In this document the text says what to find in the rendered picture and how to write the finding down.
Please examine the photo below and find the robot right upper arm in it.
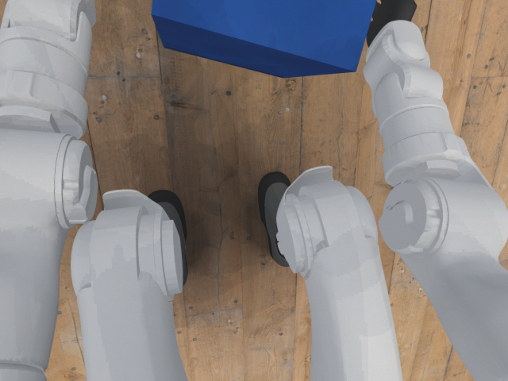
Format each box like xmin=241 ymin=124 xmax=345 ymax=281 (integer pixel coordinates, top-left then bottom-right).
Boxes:
xmin=379 ymin=176 xmax=508 ymax=381

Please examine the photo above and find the left robot shin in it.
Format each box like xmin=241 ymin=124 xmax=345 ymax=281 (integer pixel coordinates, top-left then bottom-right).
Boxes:
xmin=71 ymin=190 xmax=170 ymax=297

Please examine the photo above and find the carton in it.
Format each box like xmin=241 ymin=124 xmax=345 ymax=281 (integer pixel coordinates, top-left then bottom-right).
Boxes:
xmin=151 ymin=0 xmax=376 ymax=78

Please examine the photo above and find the left robot forearm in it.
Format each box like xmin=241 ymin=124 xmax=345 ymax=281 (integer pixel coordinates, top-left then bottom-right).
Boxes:
xmin=0 ymin=0 xmax=96 ymax=140

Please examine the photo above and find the right robot hand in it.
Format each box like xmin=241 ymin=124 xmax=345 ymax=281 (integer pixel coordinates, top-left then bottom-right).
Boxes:
xmin=367 ymin=0 xmax=417 ymax=47

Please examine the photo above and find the left robot foot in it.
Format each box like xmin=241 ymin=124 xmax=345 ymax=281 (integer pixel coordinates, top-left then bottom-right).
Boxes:
xmin=148 ymin=190 xmax=188 ymax=286

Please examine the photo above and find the robot left upper arm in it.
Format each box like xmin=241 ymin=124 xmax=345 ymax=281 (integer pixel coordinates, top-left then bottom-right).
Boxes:
xmin=0 ymin=129 xmax=98 ymax=381

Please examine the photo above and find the right robot forearm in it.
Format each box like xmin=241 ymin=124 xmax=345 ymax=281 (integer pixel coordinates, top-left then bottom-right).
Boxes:
xmin=363 ymin=20 xmax=494 ymax=190

